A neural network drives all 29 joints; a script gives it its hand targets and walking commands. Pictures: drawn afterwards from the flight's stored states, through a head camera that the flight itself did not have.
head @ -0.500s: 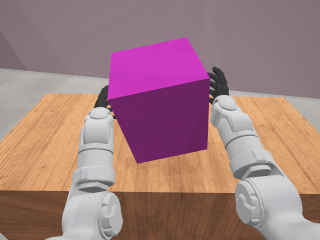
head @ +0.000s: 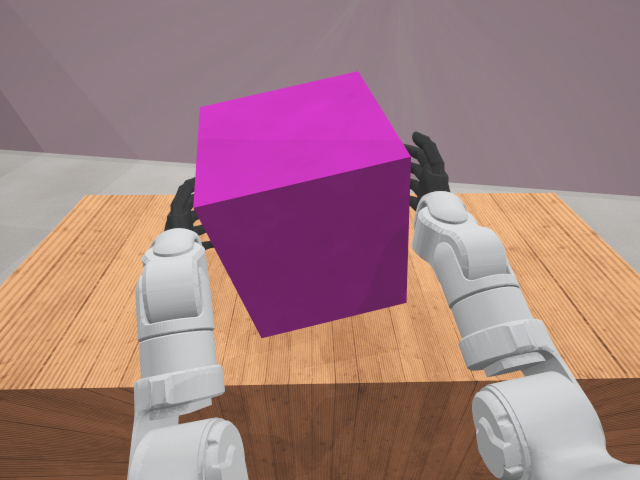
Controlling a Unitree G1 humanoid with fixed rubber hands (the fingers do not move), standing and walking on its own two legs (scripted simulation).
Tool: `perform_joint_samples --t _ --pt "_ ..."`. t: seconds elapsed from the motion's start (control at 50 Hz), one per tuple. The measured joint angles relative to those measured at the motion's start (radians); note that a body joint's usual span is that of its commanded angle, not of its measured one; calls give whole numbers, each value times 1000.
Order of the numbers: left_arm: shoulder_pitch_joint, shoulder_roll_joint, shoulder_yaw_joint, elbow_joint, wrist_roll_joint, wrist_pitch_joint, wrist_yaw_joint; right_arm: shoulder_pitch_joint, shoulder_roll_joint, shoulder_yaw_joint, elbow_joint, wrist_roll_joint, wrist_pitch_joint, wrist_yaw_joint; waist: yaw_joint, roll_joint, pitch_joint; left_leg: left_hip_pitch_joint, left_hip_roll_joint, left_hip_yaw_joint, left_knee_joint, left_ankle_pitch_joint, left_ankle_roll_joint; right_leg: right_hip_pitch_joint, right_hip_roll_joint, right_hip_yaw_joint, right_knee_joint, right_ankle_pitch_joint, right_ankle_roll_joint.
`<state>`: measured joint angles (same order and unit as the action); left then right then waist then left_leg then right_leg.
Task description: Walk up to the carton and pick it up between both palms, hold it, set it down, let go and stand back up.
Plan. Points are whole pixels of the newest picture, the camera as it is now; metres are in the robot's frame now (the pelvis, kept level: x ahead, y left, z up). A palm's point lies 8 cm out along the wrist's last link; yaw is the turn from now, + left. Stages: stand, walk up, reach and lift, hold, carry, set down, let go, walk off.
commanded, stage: hold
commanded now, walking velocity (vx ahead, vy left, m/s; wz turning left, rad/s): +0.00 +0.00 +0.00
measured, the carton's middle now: (308, 209) +0.42 +0.00 +0.20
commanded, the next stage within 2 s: set down in 2.00 s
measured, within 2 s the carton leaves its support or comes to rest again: neither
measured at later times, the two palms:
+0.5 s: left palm (195, 216) +0.38 +0.14 +0.22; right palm (432, 176) +0.38 -0.14 +0.26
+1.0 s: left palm (181, 245) +0.35 +0.16 +0.20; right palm (426, 190) +0.36 -0.13 +0.25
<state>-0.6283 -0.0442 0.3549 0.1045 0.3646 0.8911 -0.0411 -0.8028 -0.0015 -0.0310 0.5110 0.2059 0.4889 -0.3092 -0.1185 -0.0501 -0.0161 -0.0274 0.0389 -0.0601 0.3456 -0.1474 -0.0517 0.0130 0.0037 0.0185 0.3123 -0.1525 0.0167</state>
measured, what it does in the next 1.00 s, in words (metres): stands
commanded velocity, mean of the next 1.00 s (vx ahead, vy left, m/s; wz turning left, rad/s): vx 0.00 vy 0.00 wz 0.00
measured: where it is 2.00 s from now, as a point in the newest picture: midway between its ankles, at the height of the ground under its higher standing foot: outside the picture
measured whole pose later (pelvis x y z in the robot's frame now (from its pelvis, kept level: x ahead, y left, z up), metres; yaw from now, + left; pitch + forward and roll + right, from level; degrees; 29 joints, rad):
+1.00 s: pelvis +0.00 +0.00 +0.00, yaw +0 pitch -10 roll -1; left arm -0.64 -0.04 0.38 0.18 0.40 0.85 -0.10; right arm -0.87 0.00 -0.06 0.60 0.20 0.47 -0.30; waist -0.11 -0.05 -0.02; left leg -0.03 0.04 -0.06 0.34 -0.14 -0.05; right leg 0.01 0.00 0.02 0.31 -0.15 0.02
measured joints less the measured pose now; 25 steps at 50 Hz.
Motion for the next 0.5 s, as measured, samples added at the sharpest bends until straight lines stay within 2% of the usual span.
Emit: perform_joint_samples --t 0.08,0.22,0.28,0.38,0.5 --pt "-29 -3 0 29 -1 -42 25 -12 0 -21 15 0 -42 6 0 18 -7 0 0 0 0 7 5 0 0 0 0 7 0" --pt "-110 18 21 274 31 -88 -33 -63 0 -110 142 -60 -49 36 0 21 -7 0 0 1 -2 7 29 0 0 -2 0 9 0" --pt "-110 18 21 324 33 -93 -24 -64 0 -113 175 -61 -70 45 0 21 -4 0 0 1 -2 7 29 0 0 -2 0 12 0" --pt "-111 10 21 286 33 -130 -1 -71 0 -113 179 -61 -136 56 5 21 -4 -1 0 1 -2 5 10 0 -1 -2 0 1 0" --pt "-117 9 21 225 32 -153 19 -102 1 -109 180 -61 -167 57 11 15 -7 -1 0 1 -2 -10 10 0 -1 -2 0 -14 0"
